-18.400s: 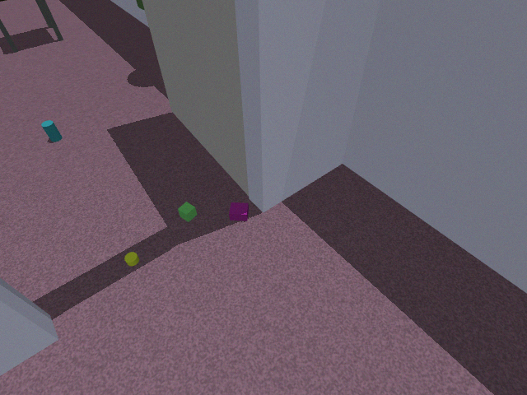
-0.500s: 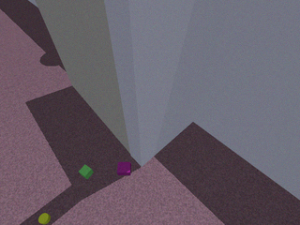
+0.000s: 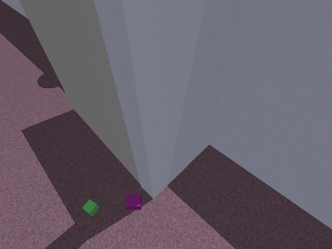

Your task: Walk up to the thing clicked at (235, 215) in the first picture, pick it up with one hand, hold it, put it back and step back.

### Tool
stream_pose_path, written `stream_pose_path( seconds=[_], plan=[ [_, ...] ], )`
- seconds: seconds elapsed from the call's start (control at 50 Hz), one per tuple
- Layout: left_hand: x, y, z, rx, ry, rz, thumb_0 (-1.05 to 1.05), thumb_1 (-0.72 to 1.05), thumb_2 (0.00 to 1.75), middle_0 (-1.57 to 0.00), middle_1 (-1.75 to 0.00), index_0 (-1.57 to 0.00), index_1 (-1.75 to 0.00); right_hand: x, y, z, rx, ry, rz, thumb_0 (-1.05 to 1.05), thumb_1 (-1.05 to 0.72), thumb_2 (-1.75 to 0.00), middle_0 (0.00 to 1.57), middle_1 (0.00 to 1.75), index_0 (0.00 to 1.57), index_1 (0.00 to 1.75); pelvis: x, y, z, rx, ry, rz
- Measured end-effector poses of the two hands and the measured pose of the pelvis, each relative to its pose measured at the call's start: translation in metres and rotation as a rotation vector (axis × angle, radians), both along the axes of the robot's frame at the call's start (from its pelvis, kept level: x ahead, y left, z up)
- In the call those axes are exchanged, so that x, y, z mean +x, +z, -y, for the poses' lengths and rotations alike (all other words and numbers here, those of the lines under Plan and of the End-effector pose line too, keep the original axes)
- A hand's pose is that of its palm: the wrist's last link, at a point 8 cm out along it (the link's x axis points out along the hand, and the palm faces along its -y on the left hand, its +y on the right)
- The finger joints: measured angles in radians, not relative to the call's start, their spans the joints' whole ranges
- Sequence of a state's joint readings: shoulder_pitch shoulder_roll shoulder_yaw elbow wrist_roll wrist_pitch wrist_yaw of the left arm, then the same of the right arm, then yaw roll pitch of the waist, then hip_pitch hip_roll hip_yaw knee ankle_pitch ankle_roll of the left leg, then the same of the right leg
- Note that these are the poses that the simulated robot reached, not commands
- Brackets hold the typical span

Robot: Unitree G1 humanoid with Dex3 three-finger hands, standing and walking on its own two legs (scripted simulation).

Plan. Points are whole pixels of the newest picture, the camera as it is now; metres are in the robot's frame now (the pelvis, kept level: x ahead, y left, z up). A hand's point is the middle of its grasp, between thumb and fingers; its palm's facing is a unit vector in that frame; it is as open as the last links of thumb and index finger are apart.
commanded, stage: stand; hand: left
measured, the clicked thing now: (134, 201) +0.52 +0.22 -0.75
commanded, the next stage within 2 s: walk up in 0.46 s
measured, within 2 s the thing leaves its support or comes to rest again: neither
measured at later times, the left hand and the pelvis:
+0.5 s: hand out of the picture +0.11 +0.24 -0.15, palm faces +0.00 -0.94 -0.33, open 7.4 cm; pelvis +0.01 -0.01 +0.00, yaw +0 degrees
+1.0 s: hand out of the picture +0.02 +0.29 -0.18, palm faces -0.06 -0.93 -0.36, open 7.4 cm; pelvis -0.11 +0.03 -0.01, yaw +0 degrees
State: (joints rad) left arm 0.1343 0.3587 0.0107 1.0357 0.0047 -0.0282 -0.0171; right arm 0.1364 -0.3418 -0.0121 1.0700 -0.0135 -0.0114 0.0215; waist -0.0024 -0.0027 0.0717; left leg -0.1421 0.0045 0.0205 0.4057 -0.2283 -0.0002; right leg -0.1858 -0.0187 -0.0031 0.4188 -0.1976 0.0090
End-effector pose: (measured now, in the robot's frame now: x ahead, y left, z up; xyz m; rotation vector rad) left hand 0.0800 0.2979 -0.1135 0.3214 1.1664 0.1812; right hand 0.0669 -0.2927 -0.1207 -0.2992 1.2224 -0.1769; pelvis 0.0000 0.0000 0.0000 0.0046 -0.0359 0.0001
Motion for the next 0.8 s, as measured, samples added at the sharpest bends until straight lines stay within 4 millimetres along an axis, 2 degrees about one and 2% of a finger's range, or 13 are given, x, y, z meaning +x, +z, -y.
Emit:
stream_pose_path(
  seconds=[0.12,0.28,0.46,0.52,0.6,0.66,0.72,0.8],
  plan=[
    [0.021,0.001,-0.001,0.006,-0.002,-0.009,0.01,0.9,0.9,-0.21,-0.3,-0.2,-0.3,0.003,0.001,0.005,-0.015,-0.023,-0.039,0.01,-0.9,-0.9,0.2,0.3,0.21,0.3,0.011,0.002,0.001,0.001,-0.001,-0.006],
    [0.038,0.001,0.006,-0.006,-0.004,0.006,0.01,0.9,0.9,-0.21,-0.3,-0.2,-0.3,0.027,0.007,0.007,-0.024,-0.018,-0.001,0.01,-0.9,-0.9,0.2,0.3,0.21,0.3,0.017,0.004,0.003,-0.002,0.002,-0.007],
    [0.03,0.0,0.011,-0.014,0.009,-0.005,0.01,0.9,0.9,-0.21,-0.3,-0.2,-0.3,0.046,0.011,0.005,-0.017,0.006,0.044,0.01,-0.9,-0.9,0.2,0.3,0.21,0.3,0.015,0.005,0.006,-0.005,0.006,-0.004],
    [0.023,-0.002,0.008,-0.009,0.038,-0.01,0.01,0.9,0.9,-0.21,-0.3,-0.2,-0.3,0.046,0.01,0.008,-0.021,0.011,0.04,0.01,-0.9,-0.9,0.2,0.3,0.21,0.3,0.007,0.003,0.007,-0.005,0.007,-0.008],
    [0.008,-0.006,-0.003,0.017,0.048,-0.027,0.01,0.9,0.9,-0.21,-0.3,-0.2,-0.3,0.038,0.004,0.015,-0.042,0.016,0.023,0.01,-0.9,-0.9,0.2,0.3,0.21,0.3,-0.014,-0.002,0.006,-0.009,0.009,-0.011],
    [-0.005,-0.01,-0.013,0.036,0.04,-0.042,0.01,0.9,0.9,-0.21,-0.3,-0.2,-0.3,0.024,-0.001,0.019,-0.065,0.023,0.003,0.01,-0.9,-0.9,0.2,0.3,0.21,0.3,-0.03,-0.007,0.002,-0.014,0.013,-0.012],
    [-0.016,-0.016,-0.025,0.049,0.02,-0.048,0.01,0.9,0.9,-0.21,-0.3,-0.2,-0.3,0.001,-0.004,0.018,-0.087,0.022,-0.025,0.01,-0.9,-0.9,0.2,0.3,0.21,0.3,-0.046,-0.013,-0.007,-0.009,0.011,-0.01],
    [-0.021,-0.031,-0.044,0.05,0.003,-0.027,0.01,0.9,0.9,-0.21,-0.3,-0.2,-0.3,-0.042,-0.008,0.009,-0.113,0.005,-0.064,0.0,-0.9,-0.9,0.2,0.3,0.21,0.3,-0.064,-0.026,-0.023,-0.014,0.026,-0.025]
  ],
)
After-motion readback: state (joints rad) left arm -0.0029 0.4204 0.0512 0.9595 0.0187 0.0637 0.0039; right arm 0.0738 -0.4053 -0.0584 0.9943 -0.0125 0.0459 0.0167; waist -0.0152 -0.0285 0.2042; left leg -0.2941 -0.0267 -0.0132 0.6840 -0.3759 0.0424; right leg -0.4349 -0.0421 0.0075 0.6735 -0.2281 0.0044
